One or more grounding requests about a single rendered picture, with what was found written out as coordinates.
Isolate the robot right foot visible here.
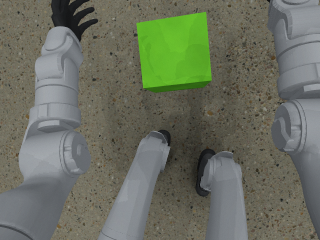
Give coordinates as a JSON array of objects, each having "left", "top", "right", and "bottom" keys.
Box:
[{"left": 195, "top": 149, "right": 216, "bottom": 197}]

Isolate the left robot forearm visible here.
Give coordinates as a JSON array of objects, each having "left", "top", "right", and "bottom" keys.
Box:
[{"left": 18, "top": 26, "right": 84, "bottom": 173}]

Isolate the right robot forearm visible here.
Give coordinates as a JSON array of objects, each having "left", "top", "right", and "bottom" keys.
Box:
[{"left": 267, "top": 0, "right": 320, "bottom": 101}]

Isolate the robot left upper arm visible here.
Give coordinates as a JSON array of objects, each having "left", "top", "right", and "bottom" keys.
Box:
[{"left": 0, "top": 130, "right": 91, "bottom": 240}]

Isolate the robot left hand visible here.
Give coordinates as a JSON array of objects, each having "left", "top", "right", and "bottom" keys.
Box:
[{"left": 51, "top": 0, "right": 98, "bottom": 42}]

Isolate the robot right thigh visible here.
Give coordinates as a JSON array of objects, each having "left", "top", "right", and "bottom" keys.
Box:
[{"left": 204, "top": 156, "right": 248, "bottom": 240}]

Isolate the carton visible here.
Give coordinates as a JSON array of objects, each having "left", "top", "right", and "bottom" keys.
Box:
[{"left": 136, "top": 12, "right": 212, "bottom": 93}]

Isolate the robot right upper arm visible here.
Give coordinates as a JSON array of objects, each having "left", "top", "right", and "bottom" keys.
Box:
[{"left": 271, "top": 98, "right": 320, "bottom": 240}]

